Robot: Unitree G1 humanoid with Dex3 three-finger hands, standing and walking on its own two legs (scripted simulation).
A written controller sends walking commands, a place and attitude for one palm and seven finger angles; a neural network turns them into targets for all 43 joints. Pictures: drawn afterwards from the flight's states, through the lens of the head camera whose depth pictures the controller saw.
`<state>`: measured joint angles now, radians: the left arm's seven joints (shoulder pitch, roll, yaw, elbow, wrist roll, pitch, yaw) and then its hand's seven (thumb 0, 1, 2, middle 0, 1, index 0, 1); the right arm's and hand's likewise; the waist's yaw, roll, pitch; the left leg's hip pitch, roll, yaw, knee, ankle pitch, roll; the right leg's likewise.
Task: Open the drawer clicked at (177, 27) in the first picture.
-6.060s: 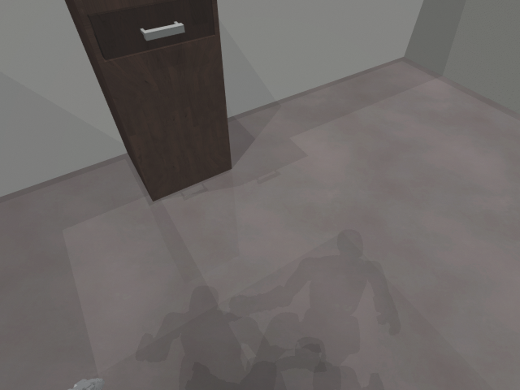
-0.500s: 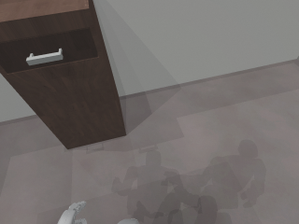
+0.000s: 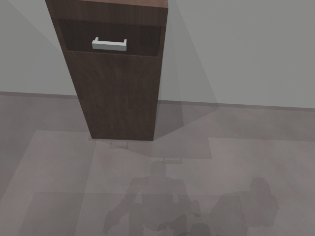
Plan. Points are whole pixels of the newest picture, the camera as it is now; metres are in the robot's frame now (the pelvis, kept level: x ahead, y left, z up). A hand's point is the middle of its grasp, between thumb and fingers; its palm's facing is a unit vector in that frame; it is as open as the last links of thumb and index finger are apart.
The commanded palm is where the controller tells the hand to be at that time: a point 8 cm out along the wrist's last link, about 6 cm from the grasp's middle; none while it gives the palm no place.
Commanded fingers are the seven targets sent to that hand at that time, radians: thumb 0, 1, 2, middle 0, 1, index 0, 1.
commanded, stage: take the last steps up to it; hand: left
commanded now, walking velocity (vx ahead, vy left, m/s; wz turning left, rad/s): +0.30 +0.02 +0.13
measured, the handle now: (110, 43) +0.81 +0.28 +0.03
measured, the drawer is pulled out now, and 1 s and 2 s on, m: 0.00 0.00 0.00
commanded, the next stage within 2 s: come to a stop and stand still in 0.92 s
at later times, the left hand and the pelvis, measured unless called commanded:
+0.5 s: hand out of the picture +0.13 +0.15 -0.16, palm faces +0.13 -0.97 -0.23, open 7.2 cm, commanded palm none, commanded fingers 0.00 0.90 0.90 -0.20 -0.30 -0.20 -0.30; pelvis +0.09 -0.04 +0.00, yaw +4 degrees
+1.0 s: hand (88, 210) +0.21 +0.22 -0.18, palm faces +0.14 -0.98 -0.16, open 7.4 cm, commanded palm none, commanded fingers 0.00 0.90 0.90 -0.20 -0.30 -0.20 -0.30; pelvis +0.24 +0.05 +0.00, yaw +4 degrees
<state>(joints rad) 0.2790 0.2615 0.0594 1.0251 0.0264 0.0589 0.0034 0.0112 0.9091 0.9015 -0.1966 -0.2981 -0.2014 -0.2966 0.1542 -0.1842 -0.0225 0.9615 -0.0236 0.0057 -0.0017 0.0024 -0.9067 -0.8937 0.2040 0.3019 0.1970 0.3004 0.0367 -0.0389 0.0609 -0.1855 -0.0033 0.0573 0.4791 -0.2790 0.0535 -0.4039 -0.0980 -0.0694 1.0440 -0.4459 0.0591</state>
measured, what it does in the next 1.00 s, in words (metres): walks ahead: right foot, then left foot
